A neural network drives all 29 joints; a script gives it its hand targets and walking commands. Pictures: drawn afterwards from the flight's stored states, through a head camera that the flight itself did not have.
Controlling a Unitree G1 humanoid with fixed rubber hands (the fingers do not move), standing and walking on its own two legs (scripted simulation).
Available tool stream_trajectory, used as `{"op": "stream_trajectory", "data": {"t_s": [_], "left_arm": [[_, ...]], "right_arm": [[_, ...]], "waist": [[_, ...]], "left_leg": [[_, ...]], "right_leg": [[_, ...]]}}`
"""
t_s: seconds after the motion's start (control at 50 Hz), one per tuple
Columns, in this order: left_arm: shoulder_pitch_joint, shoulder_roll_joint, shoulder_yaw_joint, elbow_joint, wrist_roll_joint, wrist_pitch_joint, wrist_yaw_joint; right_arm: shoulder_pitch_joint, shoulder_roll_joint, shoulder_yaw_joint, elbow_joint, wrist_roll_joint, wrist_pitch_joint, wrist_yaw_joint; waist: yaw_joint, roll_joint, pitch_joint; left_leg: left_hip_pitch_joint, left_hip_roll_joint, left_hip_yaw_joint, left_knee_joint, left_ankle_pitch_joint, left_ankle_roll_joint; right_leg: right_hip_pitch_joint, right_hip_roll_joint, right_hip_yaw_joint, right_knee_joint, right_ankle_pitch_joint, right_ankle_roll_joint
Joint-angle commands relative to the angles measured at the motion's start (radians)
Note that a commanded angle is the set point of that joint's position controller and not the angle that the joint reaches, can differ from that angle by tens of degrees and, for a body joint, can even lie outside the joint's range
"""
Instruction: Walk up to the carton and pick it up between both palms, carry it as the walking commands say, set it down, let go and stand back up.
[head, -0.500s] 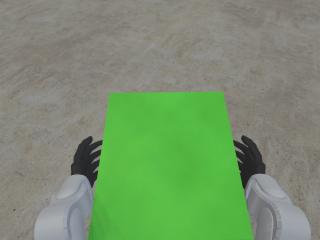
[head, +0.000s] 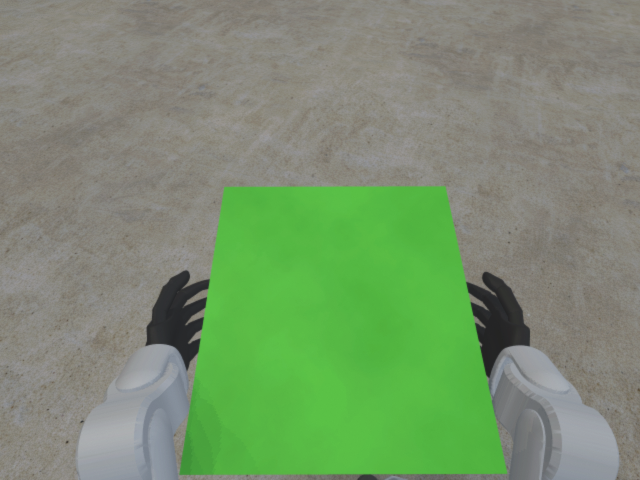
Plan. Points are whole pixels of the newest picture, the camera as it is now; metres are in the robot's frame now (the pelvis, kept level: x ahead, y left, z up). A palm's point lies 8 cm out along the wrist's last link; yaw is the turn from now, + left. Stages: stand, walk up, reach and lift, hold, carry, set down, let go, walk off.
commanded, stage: carry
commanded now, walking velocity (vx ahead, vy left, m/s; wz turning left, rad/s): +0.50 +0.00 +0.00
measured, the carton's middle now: (334, 339) +0.27 +0.00 +0.04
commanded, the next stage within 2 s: none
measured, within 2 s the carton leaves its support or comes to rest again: neither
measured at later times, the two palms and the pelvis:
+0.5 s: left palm (202, 152) +0.57 +0.20 +0.09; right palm (414, 152) +0.56 -0.14 +0.09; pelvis +0.33 +0.03 +0.00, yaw -1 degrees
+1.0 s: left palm (239, 66) +0.86 +0.17 +0.09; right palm (398, 67) +0.87 -0.16 +0.09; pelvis +0.63 +0.00 +0.00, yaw +1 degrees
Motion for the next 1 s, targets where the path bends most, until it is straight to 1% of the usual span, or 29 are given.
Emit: {"op": "stream_trajectory", "data": {"t_s": [0.0, 0.02, 0.04, 0.06, 0.08, 0.1, 0.12, 0.14, 0.2, 0.26, 0.34, 0.38, 0.42, 0.44, 0.46, 0.48, 0.5, 0.52, 0.54, 0.58, 0.68, 0.76, 0.82, 0.86, 0.88, 0.9, 0.92, 0.94, 0.98], "left_arm": [[-0.313, -0.642, -0.738, -0.028, -0.242, 0.016, -0.046], [-0.328, -0.626, -0.721, -0.024, -0.244, 0.014, -0.045], [-0.323, -0.664, -0.73, -0.006, -0.263, 0.02, -0.049], [-0.34, -0.689, -0.738, -0.025, -0.274, 0.015, -0.057], [-0.356, -0.718, -0.75, -0.043, -0.279, 0.008, -0.064], [-0.384, -0.75, -0.761, -0.062, -0.295, -0.001, -0.077], [-0.389, -0.784, -0.772, -0.049, -0.306, -0.007, -0.089], [-0.383, -0.798, -0.778, -0.029, -0.311, -0.013, -0.097], [-0.353, -0.766, -0.787, -0.04, -0.317, -0.026, -0.102], [-0.32, -0.701, -0.776, -0.054, -0.308, -0.022, -0.1], [-0.309, -0.641, -0.761, -0.074, -0.289, -0.002, -0.091], [-0.322, -0.621, -0.762, -0.081, -0.281, 0.009, -0.084], [-0.337, -0.601, -0.759, -0.078, -0.267, 0.026, -0.076], [-0.36, -0.581, -0.761, -0.074, -0.26, 0.034, -0.074], [-0.35, -0.584, -0.758, -0.069, -0.257, 0.044, -0.071], [-0.336, -0.616, -0.761, -0.055, -0.27, 0.045, -0.08], [-0.365, -0.667, -0.773, -0.041, -0.282, 0.037, -0.087], [-0.376, -0.713, -0.77, -0.045, -0.285, 0.024, -0.091], [-0.385, -0.745, -0.77, -0.048, -0.28, 0.011, -0.092], [-0.363, -0.762, -0.752, -0.026, -0.258, -0.009, -0.085], [-0.333, -0.733, -0.763, -0.024, -0.229, -0.022, -0.057], [-0.325, -0.703, -0.772, -0.033, -0.23, -0.004, -0.046], [-0.337, -0.687, -0.774, -0.045, -0.237, 0.006, -0.047], [-0.318, -0.673, -0.765, -0.04, -0.239, 0.009, -0.049], [-0.321, -0.656, -0.758, -0.047, -0.242, 0.012, -0.052], [-0.316, -0.642, -0.749, -0.031, -0.238, 0.015, -0.05], [-0.317, -0.658, -0.741, -0.017, -0.251, 0.015, -0.05], [-0.322, -0.686, -0.749, -0.007, -0.261, 0.017, -0.06], [-0.342, -0.743, -0.752, -0.008, -0.268, 0.006, -0.079]], "right_arm": [[-0.352, 0.573, 0.732, -0.069, 0.248, 0.026, 0.075], [-0.385, 0.566, 0.75, -0.097, 0.254, 0.03, 0.073], [-0.353, 0.584, 0.745, -0.075, 0.242, 0.031, 0.07], [-0.356, 0.629, 0.747, -0.064, 0.256, 0.024, 0.075], [-0.362, 0.667, 0.751, -0.058, 0.267, 0.016, 0.082], [-0.36, 0.706, 0.752, -0.046, 0.269, 0.006, 0.088], [-0.357, 0.725, 0.749, -0.034, 0.262, -0.005, 0.093], [-0.347, 0.725, 0.743, -0.029, 0.247, -0.014, 0.093], [-0.327, 0.723, 0.75, -0.038, 0.23, -0.029, 0.08], [-0.303, 0.689, 0.756, -0.05, 0.218, -0.021, 0.067], [-0.334, 0.649, 0.764, -0.082, 0.223, 0.002, 0.059], [-0.343, 0.636, 0.76, -0.076, 0.227, 0.016, 0.058], [-0.319, 0.614, 0.748, -0.033, 0.222, 0.026, 0.057], [-0.315, 0.599, 0.739, -0.017, 0.217, 0.031, 0.054], [-0.317, 0.585, 0.723, 0.006, 0.224, 0.036, 0.052], [-0.341, 0.622, 0.731, -0.038, 0.249, 0.034, 0.055], [-0.357, 0.663, 0.731, -0.04, 0.246, 0.027, 0.062], [-0.388, 0.713, 0.751, -0.054, 0.259, 0.015, 0.074], [-0.411, 0.747, 0.768, -0.06, 0.278, 0.006, 0.088], [-0.407, 0.761, 0.774, -0.037, 0.294, -0.008, 0.101], [-0.369, 0.687, 0.759, -0.045, 0.283, -0.014, 0.107], [-0.342, 0.643, 0.743, -0.051, 0.265, -0.001, 0.1], [-0.337, 0.622, 0.74, -0.067, 0.252, 0.01, 0.093], [-0.345, 0.607, 0.741, -0.082, 0.247, 0.019, 0.089], [-0.338, 0.599, 0.735, -0.08, 0.248, 0.023, 0.087], [-0.336, 0.58, 0.721, -0.062, 0.24, 0.03, 0.082], [-0.35, 0.582, 0.738, -0.077, 0.245, 0.033, 0.075], [-0.345, 0.616, 0.738, -0.057, 0.243, 0.031, 0.077], [-0.379, 0.679, 0.752, -0.053, 0.26, 0.019, 0.087]], "waist": [[0.06, 0.053, -0.24], [0.063, -0.213, -0.269], [0.042, -0.293, -0.288], [0.038, -0.208, -0.292], [0.04, -0.127, -0.265], [0.039, -0.065, -0.235], [0.035, -0.051, -0.212], [0.033, -0.071, -0.197], [0.038, -0.134, -0.141], [0.04, -0.167, -0.109], [0.043, -0.2, -0.075], [0.038, -0.188, -0.085], [0.007, -0.091, -0.193], [-0.019, -0.021, -0.204], [-0.026, 0.242, -0.246], [-0.015, 0.214, -0.256], [-0.013, 0.133, -0.242], [-0.007, 0.043, -0.227], [-0.004, 0.004, -0.205], [0.0, 0.056, -0.202], [-0.011, 0.117, -0.138], [-0.012, 0.147, -0.094], [-0.005, 0.171, -0.116], [0.027, 0.097, -0.195], [0.033, 0.038, -0.248], [0.043, -0.101, -0.289], [0.032, -0.23, -0.342], [0.019, -0.17, -0.339], [0.026, -0.137, -0.269]], "left_leg": [[-0.281, 0.093, 0.048, 0.486, 0.843, 0.041], [-0.553, -0.03, 0.027, 0.791, 0.436, 0.01], [-0.694, -0.077, -0.12, 1.02, -0.005, 0.033], [-0.709, -0.016, -0.218, 1.088, -0.008, 0.055], [-0.691, 0.008, -0.233, 1.072, 0.033, 0.054], [-0.69, 0.035, -0.233, 0.994, 0.08, 0.041], [-0.675, 0.054, -0.215, 0.897, 0.123, 0.03], [-0.664, 0.051, -0.185, 0.8, 0.143, 0.023], [-0.655, 0.033, -0.11, 0.54, 0.142, 0.011], [-0.606, -0.008, -0.031, 0.336, 0.26, 0.003], [-0.565, -0.03, 0.005, 0.214, 0.342, 0.013], [-0.491, -0.04, 0.026, 0.159, 0.347, 0.026], [-0.171, -0.065, 0.059, 0.11, 0.322, 0.066], [-0.012, 0.067, -0.148, 0.078, 0.231, 0.128], [0.139, 0.325, -0.642, -0.085, 0.225, 0.272], [0.126, 0.398, -0.716, -0.103, 0.304, 0.327], [0.087, 0.364, -0.616, -0.074, 0.42, 0.308], [0.033, 0.336, -0.512, -0.069, 0.485, 0.265], [-0.029, 0.312, -0.423, -0.089, 0.491, 0.223], [-0.063, 0.264, -0.301, -0.121, 0.475, 0.179], [-0.018, 0.207, -0.146, -0.145, 0.604, 0.171], [0.012, 0.161, -0.04, -0.072, 0.925, 0.137], [0.027, 0.163, -0.007, 0.035, 1.099, 0.099], [-0.048, 0.117, 0.05, 0.26, 1.017, 0.047], [-0.171, 0.085, 0.047, 0.393, 0.806, 0.016], [-0.344, 0.005, 0.017, 0.574, 0.323, -0.01], [-0.44, -0.056, -0.098, 0.713, -0.059, -0.009], [-0.431, -0.019, -0.186, 0.744, -0.098, 0.015], [-0.41, 0.02, -0.198, 0.539, -0.097, 0.03]], "right_leg": [[0.561, 0.01, 0.027, -0.047, -0.004, -0.05], [0.686, -0.264, 0.523, -0.204, -0.092, -0.17], [0.713, -0.395, 0.707, -0.267, 0.106, -0.263], [0.682, -0.392, 0.634, -0.256, 0.23, -0.267], [0.612, -0.364, 0.534, -0.253, 0.311, -0.247], [0.557, -0.337, 0.453, -0.274, 0.259, -0.208], [0.524, -0.3, 0.372, -0.295, 0.216, -0.168], [0.518, -0.277, 0.31, -0.309, 0.21, -0.143], [0.521, -0.254, 0.214, -0.355, 0.252, -0.134], [0.53, -0.212, 0.115, -0.343, 0.333, -0.105], [0.559, -0.215, 0.082, -0.297, 0.373, -0.077], [0.56, -0.215, 0.06, -0.217, 0.412, -0.057], [0.421, -0.156, -0.013, 0.065, 0.346, -0.017], [0.216, -0.116, -0.013, 0.299, 0.238, 0.018], [-0.078, 0.046, 0.025, 0.627, -0.138, 0.055], [-0.177, 0.021, 0.177, 0.805, -0.333, 0.027], [-0.209, -0.024, 0.236, 0.839, -0.306, 0.009], [-0.181, -0.056, 0.256, 0.789, -0.249, 0.013], [-0.15, -0.08, 0.252, 0.709, -0.2, 0.019], [-0.1, -0.08, 0.206, 0.581, -0.139, 0.031], [-0.12, -0.036, 0.104, 0.32, -0.037, 0.035], [-0.063, 0.024, 0.009, 0.089, 0.016, 0.027], [0.052, 0.055, -0.01, -0.025, 0.101, 0.005], [0.302, 0.062, -0.044, -0.133, 0.266, -0.01], [0.467, -0.026, 0.026, -0.109, 0.506, -0.028], [0.613, -0.218, 0.25, -0.078, 0.933, -0.096], [0.679, -0.351, 0.445, -0.094, 0.97, -0.22], [0.618, -0.36, 0.405, -0.126, 0.895, -0.227], [0.52, -0.3, 0.275, -0.171, 0.749, -0.168]]}}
